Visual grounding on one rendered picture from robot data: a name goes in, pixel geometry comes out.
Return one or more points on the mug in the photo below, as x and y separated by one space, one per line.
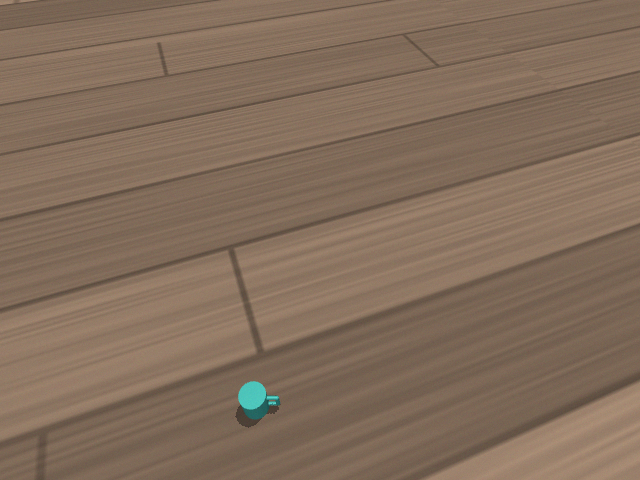
254 400

